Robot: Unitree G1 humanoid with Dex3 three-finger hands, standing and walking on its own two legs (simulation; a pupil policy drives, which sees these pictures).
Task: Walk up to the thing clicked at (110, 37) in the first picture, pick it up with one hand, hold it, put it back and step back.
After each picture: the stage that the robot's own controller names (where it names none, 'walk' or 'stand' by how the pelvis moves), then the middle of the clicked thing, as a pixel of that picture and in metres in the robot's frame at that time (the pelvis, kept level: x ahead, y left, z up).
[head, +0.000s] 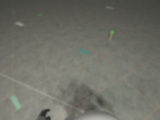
stand; (111, 36) +2.06 -0.52 -0.65
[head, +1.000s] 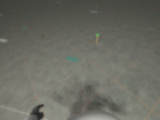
walk; (97, 39) +1.97 -0.04 -0.62
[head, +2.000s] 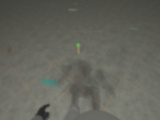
walk; (78, 49) +1.37 +0.31 -0.65
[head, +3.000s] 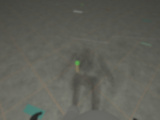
walk; (77, 67) +0.86 +0.24 -0.64
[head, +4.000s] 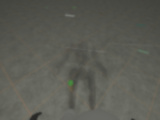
walk; (70, 86) +0.52 +0.22 -0.63
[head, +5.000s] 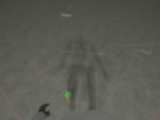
stand; (69, 97) +0.35 +0.23 -0.64
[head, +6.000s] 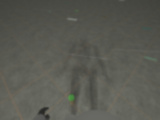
stand; (72, 100) +0.35 +0.19 -0.66
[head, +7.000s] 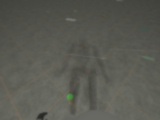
stand; (70, 99) +0.36 +0.21 -0.66
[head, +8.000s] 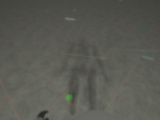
stand; (70, 100) +0.34 +0.21 -0.66
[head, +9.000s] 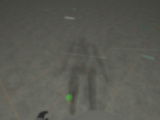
stand; (70, 100) +0.34 +0.21 -0.66
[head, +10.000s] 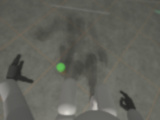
go down; (62, 69) +0.39 +0.24 -0.38
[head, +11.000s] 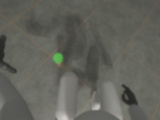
go down; (60, 61) +0.41 +0.27 -0.27
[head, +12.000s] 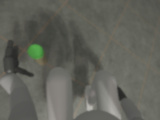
close in; (40, 57) +0.38 +0.30 -0.17
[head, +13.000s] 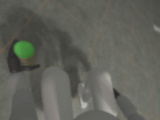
close; (27, 56) +0.38 +0.31 -0.15
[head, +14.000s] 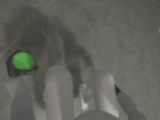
lift; (28, 62) +0.32 +0.32 -0.15
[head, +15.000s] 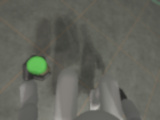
lift; (42, 68) +0.28 +0.31 -0.06
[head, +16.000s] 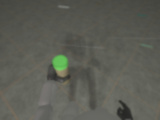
hold; (63, 72) +0.32 +0.17 +0.07
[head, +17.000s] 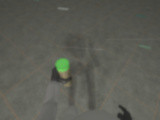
hold; (65, 74) +0.32 +0.16 +0.02
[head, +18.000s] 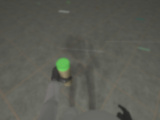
hold; (65, 74) +0.33 +0.17 +0.03
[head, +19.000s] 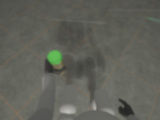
crouch; (59, 64) +0.38 +0.21 -0.04
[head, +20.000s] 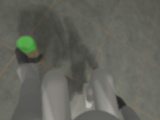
lower; (34, 53) +0.42 +0.29 -0.14
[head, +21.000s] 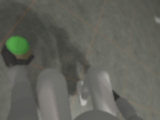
lower; (23, 53) +0.40 +0.31 -0.16
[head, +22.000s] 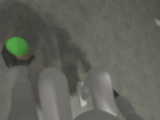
lower; (23, 53) +0.39 +0.32 -0.16
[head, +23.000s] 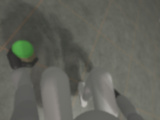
lower; (27, 55) +0.38 +0.31 -0.16
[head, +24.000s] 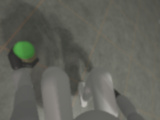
rest; (28, 56) +0.37 +0.31 -0.16
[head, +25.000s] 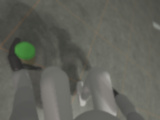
withdraw; (27, 56) +0.37 +0.30 -0.16
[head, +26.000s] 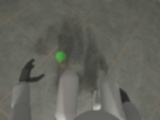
walk; (62, 61) +0.41 +0.26 -0.24
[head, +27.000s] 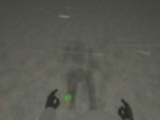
stand; (69, 100) +0.34 +0.19 -0.59
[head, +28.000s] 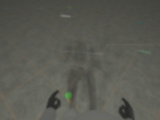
stand; (69, 98) +0.35 +0.21 -0.60
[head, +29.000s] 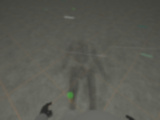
stand; (70, 98) +0.36 +0.20 -0.63
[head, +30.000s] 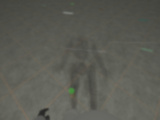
walk; (72, 93) +0.39 +0.20 -0.65
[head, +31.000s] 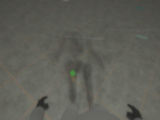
walk; (73, 76) +0.55 +0.20 -0.64
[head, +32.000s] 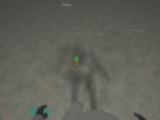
walk; (76, 62) +0.86 +0.26 -0.63
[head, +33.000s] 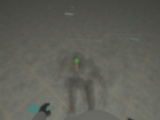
stand; (76, 65) +0.96 +0.23 -0.65
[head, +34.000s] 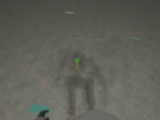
stand; (77, 64) +0.95 +0.22 -0.66
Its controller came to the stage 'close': yes
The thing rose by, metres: 0.67
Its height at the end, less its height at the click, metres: +0.00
